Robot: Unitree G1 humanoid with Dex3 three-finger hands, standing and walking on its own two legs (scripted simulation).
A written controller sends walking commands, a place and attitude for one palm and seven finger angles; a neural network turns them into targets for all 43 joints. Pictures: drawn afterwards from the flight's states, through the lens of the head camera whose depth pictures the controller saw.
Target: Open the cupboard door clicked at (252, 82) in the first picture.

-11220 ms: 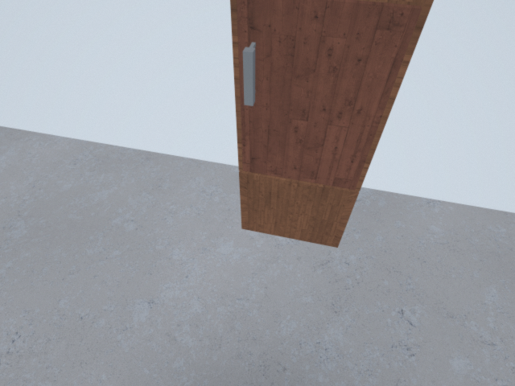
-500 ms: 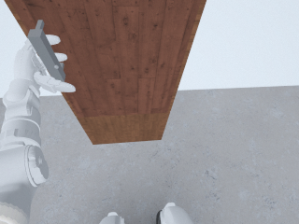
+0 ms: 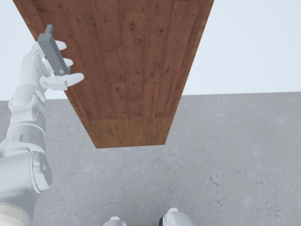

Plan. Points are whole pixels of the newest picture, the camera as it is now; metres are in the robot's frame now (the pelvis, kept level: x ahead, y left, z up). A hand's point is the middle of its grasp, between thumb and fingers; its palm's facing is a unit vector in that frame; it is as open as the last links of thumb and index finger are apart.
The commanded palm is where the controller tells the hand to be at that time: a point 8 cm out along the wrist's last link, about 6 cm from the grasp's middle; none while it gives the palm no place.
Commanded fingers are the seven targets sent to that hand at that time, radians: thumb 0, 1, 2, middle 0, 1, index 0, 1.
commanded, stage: close the thumb around the handle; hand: left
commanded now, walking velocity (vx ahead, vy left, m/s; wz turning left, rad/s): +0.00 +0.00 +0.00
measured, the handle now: (58, 56) +0.54 +0.22 +0.10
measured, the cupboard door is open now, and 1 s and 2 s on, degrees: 0 17 39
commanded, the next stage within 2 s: pull the door open along its arc in 0.36 s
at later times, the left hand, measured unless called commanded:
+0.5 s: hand (63, 71) +0.49 +0.20 +0.10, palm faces +0.01 -1.00 -0.01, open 6.2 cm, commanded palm +0.46 +0.25 +0.10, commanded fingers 0.00 0.90 0.90 -0.40 -1.35 -0.40 -1.35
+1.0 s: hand (69, 106) +0.38 +0.17 +0.11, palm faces +0.05 -1.00 +0.06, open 6.7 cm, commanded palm +0.31 +0.23 +0.10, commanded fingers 0.00 0.90 0.90 -0.40 -1.35 -0.40 -1.35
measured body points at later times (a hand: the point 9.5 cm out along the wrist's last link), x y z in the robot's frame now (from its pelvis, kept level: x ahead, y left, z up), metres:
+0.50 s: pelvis +0.00 +0.00 +0.00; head +0.10 +0.01 +0.44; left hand +0.48 +0.25 +0.11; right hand +0.01 -0.27 -0.11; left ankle -0.02 +0.11 -0.70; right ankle +0.03 -0.13 -0.70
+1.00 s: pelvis +0.02 +0.00 +0.01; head +0.06 -0.01 +0.46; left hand +0.37 +0.22 +0.10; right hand +0.13 -0.25 -0.09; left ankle -0.02 +0.11 -0.70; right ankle +0.03 -0.13 -0.70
